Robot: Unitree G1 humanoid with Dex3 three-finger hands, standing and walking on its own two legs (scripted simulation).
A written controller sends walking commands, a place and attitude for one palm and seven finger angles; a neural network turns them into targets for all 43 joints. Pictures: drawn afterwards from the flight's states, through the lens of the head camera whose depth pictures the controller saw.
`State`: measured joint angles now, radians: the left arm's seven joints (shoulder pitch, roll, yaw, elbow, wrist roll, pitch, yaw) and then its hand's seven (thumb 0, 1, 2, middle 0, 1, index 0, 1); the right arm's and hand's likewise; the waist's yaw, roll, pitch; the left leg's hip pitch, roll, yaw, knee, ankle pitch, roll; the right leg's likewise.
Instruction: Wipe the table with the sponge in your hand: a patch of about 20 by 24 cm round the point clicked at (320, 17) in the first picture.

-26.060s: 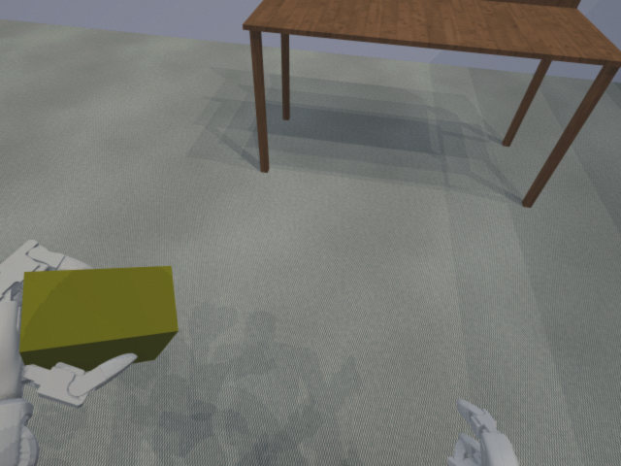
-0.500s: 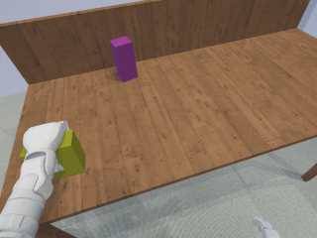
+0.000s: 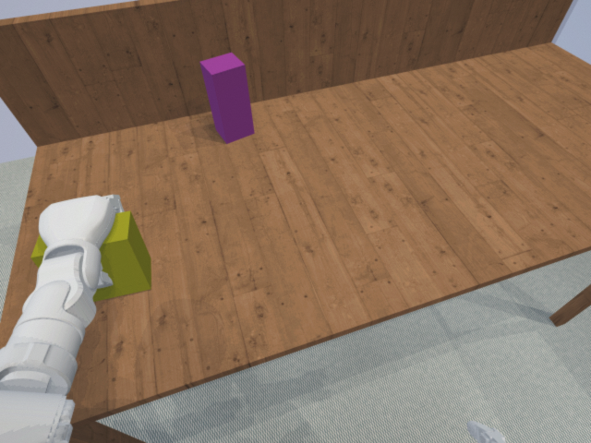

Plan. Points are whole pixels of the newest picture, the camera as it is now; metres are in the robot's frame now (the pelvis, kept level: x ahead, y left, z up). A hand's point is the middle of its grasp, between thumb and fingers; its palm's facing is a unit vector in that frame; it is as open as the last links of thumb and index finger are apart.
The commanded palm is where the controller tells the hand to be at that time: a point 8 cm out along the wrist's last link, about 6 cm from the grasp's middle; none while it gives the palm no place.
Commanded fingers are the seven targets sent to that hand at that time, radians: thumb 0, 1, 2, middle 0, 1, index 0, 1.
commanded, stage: wipe forward along the first lane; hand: left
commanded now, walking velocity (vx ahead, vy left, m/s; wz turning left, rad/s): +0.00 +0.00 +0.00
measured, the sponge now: (103, 267) +0.35 +0.34 +0.00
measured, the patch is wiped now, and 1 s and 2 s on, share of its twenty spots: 0.25 0.25 0.40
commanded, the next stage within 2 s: slide across to the middle lane in 0.26 s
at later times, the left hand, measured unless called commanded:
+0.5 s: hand (98, 220) +0.41 +0.35 +0.05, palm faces -0.11 +0.01 -0.99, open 10.5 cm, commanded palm +0.39 +0.33 +0.10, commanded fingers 0.00 0.10 1.30 -1.20 -1.60 -1.20 -1.60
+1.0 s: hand (135, 210) +0.43 +0.30 +0.05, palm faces -0.07 -0.01 -1.00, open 10.5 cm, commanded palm +0.41 +0.27 +0.10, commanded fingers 0.00 0.10 1.30 -1.20 -1.60 -1.20 -1.60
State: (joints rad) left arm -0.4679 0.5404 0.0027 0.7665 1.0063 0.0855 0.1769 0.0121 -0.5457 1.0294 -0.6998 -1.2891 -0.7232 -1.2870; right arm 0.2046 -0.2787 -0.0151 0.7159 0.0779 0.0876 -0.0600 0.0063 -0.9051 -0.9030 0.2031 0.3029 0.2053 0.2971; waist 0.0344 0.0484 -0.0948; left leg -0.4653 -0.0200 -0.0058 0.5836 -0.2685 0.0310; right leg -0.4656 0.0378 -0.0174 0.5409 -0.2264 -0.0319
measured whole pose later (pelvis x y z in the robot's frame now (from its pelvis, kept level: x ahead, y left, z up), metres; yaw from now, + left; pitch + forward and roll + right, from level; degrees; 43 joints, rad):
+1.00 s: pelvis +0.03 +0.02 +0.01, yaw +0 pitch +10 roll -1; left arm -0.62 0.43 -0.12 0.84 1.00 0.24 0.21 0.00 -0.54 1.03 -0.69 -1.30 -0.71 -1.30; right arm 0.16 -0.25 -0.01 0.73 0.07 0.12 -0.04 0.00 -0.91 -0.90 0.20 0.30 0.21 0.30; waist 0.02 0.05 -0.10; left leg -0.41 -0.04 -0.01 0.53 -0.29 0.05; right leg -0.41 0.02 -0.01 0.48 -0.24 -0.01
